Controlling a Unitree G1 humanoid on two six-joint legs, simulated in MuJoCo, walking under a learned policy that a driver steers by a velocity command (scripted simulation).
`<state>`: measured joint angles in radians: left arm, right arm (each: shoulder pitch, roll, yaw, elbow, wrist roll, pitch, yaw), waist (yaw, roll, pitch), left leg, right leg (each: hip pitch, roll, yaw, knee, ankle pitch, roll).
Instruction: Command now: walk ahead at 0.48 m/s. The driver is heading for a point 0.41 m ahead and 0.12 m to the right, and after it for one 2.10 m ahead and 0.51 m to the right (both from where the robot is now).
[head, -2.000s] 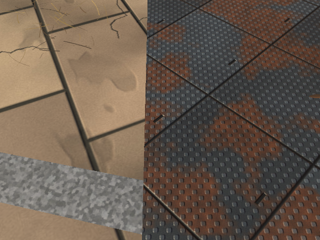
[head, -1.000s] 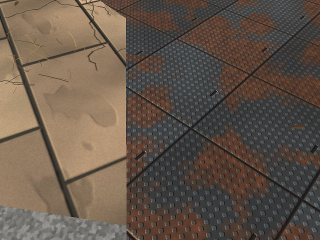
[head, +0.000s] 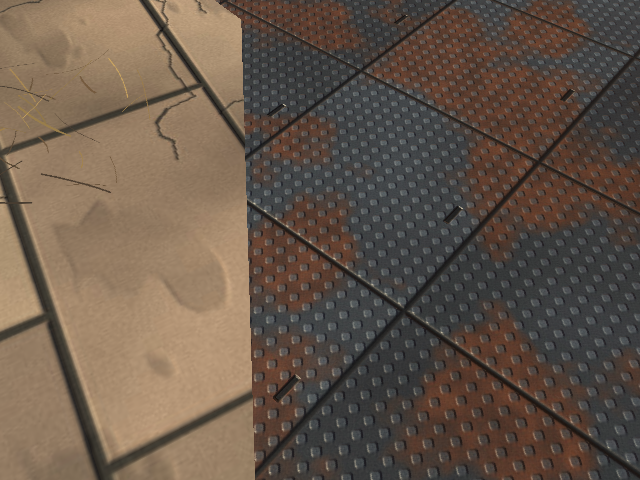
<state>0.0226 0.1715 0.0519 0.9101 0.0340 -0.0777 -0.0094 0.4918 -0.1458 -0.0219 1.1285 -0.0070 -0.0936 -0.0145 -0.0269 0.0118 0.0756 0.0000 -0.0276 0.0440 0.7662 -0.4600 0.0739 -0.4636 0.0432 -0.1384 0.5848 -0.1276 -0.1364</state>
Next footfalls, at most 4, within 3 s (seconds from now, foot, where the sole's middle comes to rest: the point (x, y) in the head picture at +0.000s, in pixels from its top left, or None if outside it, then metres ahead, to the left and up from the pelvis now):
0.50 left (284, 465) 0.47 0.10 -0.75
0.98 right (403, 397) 0.61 -0.15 -0.75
1.38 left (304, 397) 0.61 0.06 -0.75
2.40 right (427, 371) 0.66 -0.21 -0.75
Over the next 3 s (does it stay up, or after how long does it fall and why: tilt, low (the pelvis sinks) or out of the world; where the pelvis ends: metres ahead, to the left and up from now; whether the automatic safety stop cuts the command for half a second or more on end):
stays up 0.92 -0.23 0.01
